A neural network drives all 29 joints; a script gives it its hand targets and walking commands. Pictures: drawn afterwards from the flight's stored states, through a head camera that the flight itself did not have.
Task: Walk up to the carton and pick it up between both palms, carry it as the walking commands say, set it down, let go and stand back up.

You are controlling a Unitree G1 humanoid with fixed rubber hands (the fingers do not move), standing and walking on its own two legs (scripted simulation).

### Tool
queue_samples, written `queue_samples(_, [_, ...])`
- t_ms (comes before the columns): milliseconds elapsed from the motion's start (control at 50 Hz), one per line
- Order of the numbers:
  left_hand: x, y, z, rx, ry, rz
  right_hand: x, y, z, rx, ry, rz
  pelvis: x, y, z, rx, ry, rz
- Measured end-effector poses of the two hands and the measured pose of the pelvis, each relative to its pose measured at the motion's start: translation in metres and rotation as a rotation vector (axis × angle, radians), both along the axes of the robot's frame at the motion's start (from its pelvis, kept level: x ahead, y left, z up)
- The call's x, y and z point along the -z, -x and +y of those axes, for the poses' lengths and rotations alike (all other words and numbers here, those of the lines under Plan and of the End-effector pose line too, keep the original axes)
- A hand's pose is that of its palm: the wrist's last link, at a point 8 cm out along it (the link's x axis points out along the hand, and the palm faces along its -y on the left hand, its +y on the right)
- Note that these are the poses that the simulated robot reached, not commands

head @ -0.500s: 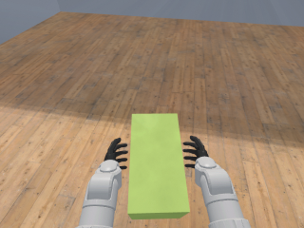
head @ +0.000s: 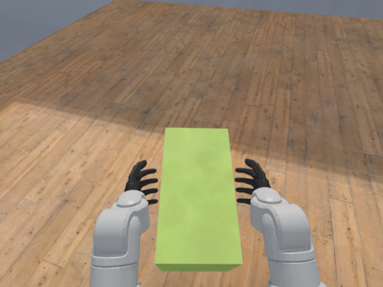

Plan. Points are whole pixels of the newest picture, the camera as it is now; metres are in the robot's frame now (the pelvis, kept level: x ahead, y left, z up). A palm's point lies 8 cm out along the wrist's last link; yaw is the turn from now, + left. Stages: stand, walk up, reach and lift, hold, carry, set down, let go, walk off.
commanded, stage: carry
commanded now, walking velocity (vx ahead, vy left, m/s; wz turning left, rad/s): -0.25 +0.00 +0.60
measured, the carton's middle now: (195, 198) +0.34 +0.01 -0.01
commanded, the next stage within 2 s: none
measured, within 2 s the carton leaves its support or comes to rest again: neither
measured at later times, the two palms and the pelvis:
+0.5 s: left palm out of the picture +0.09 +0.23 +0.08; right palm (202, 263) +0.16 +0.00 +0.10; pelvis -0.16 +0.01 +0.01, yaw +18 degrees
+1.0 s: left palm out of the picture -0.14 +0.24 +0.11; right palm out of the picture -0.02 +0.03 +0.11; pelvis -0.34 -0.01 +0.02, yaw +34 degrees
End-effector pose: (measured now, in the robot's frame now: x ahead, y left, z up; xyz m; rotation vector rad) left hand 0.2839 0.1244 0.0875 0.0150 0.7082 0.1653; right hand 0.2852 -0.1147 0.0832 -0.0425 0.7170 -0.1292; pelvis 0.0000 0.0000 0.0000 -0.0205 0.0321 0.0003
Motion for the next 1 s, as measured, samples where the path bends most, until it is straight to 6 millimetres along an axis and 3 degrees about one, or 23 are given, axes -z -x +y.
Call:
queue_samples(160, [-0.013, 0.041, -0.010, -0.057, -0.012, -0.002, -0.011, 0.024, -0.008, -0.024, -0.026, -0.004, -0.012, 0.043, -0.022, -0.102, -0.035, 0.021])
queue_samples(260, [-0.023, 0.071, 0.005, -0.123, -0.025, -0.016, -0.028, 0.046, 0.008, -0.073, -0.044, -0.024, -0.019, 0.073, -0.022, -0.167, -0.060, 0.014])
queue_samples(340, [-0.026, 0.101, 0.029, -0.174, -0.018, -0.043, -0.034, 0.065, 0.034, -0.107, -0.045, -0.054, -0.015, 0.100, -0.011, -0.221, -0.055, 0.017])
queue_samples(420, [-0.014, 0.140, 0.066, -0.237, 0.007, -0.051, -0.030, 0.090, 0.074, -0.155, -0.026, -0.065, -0.002, 0.132, 0.008, -0.275, -0.039, 0.015])
queue_samples(520, [0.005, 0.210, 0.109, -0.370, 0.046, 0.022, -0.015, 0.128, 0.126, -0.310, 0.018, 0.015, -0.008, 0.169, 0.014, -0.323, 0.006, 0.004])
queue_samples(620, [0.003, 0.271, 0.125, -0.454, 0.068, 0.015, -0.006, 0.159, 0.155, -0.392, 0.014, 0.027, -0.010, 0.205, 0.010, -0.377, 0.021, 0.002])
queue_samples(720, [-0.005, 0.314, 0.124, -0.497, 0.031, -0.034, -0.006, 0.192, 0.158, -0.433, -0.036, -0.017, -0.005, 0.240, 0.000, -0.418, 0.014, 0.017])
queue_samples(780, [-0.007, 0.336, 0.114, -0.494, -0.004, -0.033, -0.002, 0.216, 0.148, -0.435, -0.060, -0.023, -0.001, 0.261, -0.009, -0.441, 0.017, 0.017])
queue_samples(880, [-0.011, 0.375, 0.101, -0.461, -0.008, 0.032, -0.007, 0.262, 0.129, -0.440, -0.052, 0.031, -0.016, 0.294, -0.014, -0.515, -0.034, 0.001])
queue_samples(1000, [-0.021, 0.424, 0.114, -0.520, -0.044, -0.013, -0.029, 0.308, 0.147, -0.479, -0.076, -0.025, -0.016, 0.340, -0.011, -0.597, -0.057, 0.005])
